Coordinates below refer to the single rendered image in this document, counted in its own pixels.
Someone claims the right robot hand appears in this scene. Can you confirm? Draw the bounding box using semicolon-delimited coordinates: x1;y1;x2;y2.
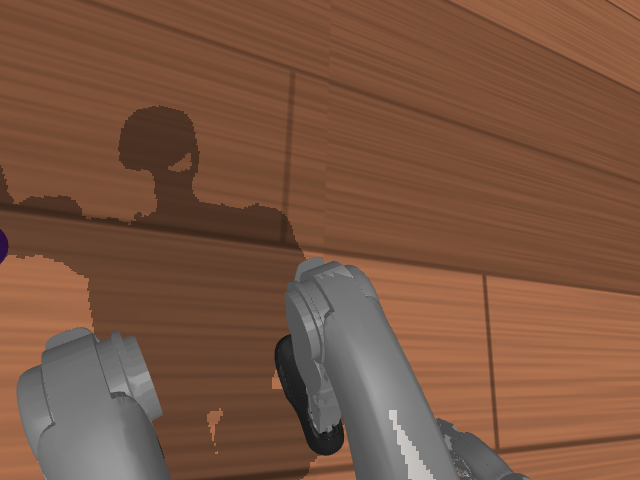
436;418;514;480

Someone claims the right robot foot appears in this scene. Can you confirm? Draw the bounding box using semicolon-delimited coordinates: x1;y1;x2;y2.
274;334;344;456

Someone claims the can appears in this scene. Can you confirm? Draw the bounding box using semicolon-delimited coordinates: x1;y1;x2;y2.
0;229;9;264

